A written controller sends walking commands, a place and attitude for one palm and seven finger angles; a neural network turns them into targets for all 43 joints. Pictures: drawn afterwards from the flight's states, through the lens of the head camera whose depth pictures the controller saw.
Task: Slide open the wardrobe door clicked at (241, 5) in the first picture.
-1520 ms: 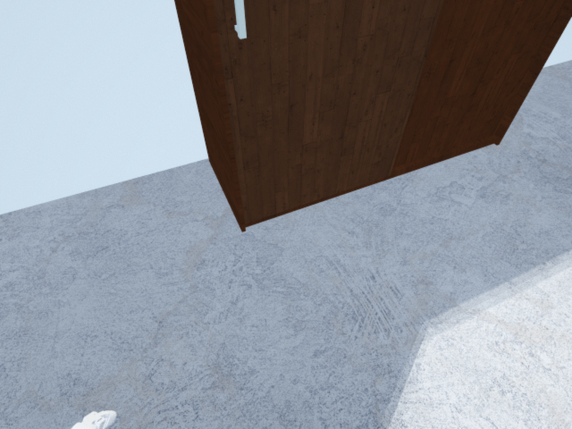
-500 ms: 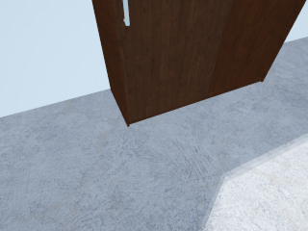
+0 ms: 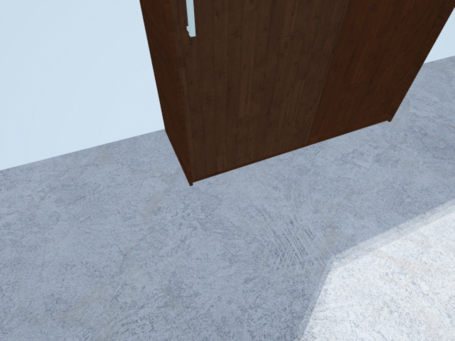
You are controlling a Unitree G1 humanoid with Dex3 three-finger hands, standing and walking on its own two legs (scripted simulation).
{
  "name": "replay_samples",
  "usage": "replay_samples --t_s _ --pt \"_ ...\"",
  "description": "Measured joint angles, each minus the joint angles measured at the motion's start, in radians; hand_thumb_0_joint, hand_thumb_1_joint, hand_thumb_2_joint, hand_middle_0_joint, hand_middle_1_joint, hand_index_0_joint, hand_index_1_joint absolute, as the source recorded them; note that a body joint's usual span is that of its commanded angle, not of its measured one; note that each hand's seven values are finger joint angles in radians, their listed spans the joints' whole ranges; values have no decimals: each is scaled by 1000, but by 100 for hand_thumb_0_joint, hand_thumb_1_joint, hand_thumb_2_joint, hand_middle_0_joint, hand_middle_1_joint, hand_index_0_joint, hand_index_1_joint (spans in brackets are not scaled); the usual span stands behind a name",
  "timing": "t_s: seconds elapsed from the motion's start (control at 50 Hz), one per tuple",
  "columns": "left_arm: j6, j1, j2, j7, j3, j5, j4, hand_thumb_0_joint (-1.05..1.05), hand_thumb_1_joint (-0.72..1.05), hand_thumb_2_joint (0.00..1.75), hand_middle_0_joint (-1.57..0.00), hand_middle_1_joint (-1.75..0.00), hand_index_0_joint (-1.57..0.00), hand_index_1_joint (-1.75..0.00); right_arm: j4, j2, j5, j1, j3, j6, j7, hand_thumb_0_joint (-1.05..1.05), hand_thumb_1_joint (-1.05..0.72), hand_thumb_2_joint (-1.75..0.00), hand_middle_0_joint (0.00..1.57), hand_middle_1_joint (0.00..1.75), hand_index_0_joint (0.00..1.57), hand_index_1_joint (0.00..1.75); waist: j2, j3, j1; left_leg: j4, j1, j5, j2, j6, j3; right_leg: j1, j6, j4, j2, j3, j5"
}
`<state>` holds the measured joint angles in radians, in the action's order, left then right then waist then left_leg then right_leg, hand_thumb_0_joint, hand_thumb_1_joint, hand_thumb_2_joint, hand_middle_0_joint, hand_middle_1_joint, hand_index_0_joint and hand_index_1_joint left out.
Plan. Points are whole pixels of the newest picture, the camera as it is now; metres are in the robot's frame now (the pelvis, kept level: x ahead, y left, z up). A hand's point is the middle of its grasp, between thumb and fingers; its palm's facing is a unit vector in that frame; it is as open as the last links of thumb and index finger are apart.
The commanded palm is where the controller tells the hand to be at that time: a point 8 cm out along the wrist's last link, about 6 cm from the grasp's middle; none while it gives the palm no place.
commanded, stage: walk to a spot facing it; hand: left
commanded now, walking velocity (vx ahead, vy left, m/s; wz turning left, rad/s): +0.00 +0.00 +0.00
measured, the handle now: out of the picture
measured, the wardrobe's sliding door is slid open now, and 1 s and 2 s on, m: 0.00 0.00 0.00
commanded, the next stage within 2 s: turn to face it in 1.72 s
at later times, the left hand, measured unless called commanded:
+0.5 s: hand out of the picture +0.03 +0.17 -0.17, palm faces -0.09 -0.97 -0.22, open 7.4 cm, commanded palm none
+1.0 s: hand (163, 259) +0.33 +0.18 -0.17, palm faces -0.41 -0.89 -0.22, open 7.4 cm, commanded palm none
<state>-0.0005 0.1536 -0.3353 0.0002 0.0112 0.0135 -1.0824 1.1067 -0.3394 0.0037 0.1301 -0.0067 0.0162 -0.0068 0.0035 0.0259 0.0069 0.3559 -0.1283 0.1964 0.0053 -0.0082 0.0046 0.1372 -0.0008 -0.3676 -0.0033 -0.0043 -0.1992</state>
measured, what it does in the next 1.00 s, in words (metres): walks ahead, turning right: left foot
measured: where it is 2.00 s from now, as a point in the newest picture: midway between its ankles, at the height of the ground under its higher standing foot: (286, 295)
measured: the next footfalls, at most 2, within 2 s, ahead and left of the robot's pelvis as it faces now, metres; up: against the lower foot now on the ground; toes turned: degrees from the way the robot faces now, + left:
left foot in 0.78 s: +0.25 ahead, +0.09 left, +0.00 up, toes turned -16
right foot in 1.32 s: +0.35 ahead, -0.24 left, +0.00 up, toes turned -49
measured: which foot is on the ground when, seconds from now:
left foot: down 0.00-0.38, up 0.40-0.76, down 0.78-1.00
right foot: down 0.00-0.78, up 0.80-1.00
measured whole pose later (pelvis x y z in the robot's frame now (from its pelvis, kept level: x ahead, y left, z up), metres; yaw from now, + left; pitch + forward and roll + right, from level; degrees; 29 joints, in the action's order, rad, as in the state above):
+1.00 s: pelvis +0.18 +0.01 +0.00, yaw -30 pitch +0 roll -1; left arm 0.03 0.27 -0.27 0.04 -0.11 0.04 -0.95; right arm 0.97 -0.15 0.02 0.30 0.03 0.08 -0.03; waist -0.04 -0.01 0.03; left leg 0.41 -0.15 0.26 0.06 0.03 -0.23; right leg 0.59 -0.01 -1.19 -0.06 0.03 -0.22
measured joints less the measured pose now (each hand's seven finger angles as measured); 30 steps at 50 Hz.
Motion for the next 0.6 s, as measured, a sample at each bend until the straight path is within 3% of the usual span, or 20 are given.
replay_samples --t_s 0.14,0.28,0.34,0.4,0.44,0.5,0.6 --pt "13 10 5 -5 -8 1 15 1 90 90 -21 -30 -21 -30 -16 6 2 -9 6 -4 -9 1 -91 -90 21 30 20 30 2 1 12 19 -7 12 6 -1 -22 18 -1 -21 7 -22 -4" --pt "54 69 47 7 -25 9 73 1 90 90 -20 -30 -20 -30 -91 65 8 17 20 -26 -13 1 -91 -90 21 30 20 30 -9 6 16 133 -60 80 28 -3 -91 119 4 -180 30 -84 -82" --pt "58 111 77 25 -36 14 93 1 91 90 -20 -30 -20 -30 -101 80 10 52 26 -31 -2 1 -91 -90 21 30 20 30 3 2 25 188 -63 126 52 -6 -122 158 8 -293 22 -41 -189" --pt "32 162 108 33 -43 21 110 1 90 90 -20 -30 -20 -30 -102 81 11 92 36 -38 4 1 -90 -90 21 30 20 30 34 -6 28 345 -112 257 90 -17 -119 146 32 -284 34 6 -137" --pt "7 193 132 20 -42 15 113 1 90 90 -21 -30 -20 -30 -90 82 11 107 40 -50 7 1 -91 -90 21 30 20 30 44 -11 37 542 -201 314 77 -18 -71 139 49 -281 48 11 -138" --pt "-11 248 166 9 -38 13 99 1 90 90 -21 -30 -20 -30 -93 87 14 103 48 -45 13 1 -91 -90 21 30 20 30 41 -12 46 684 -306 242 62 -24 -50 87 55 -188 60 -16 -115" --pt "-18 311 190 11 -37 15 64 1 90 90 -21 -30 -21 -30 -145 109 12 69 60 -20 19 1 -91 -90 20 30 20 30 14 -11 41 609 -392 113 69 -42 -58 21 45 -52 57 -80 -61"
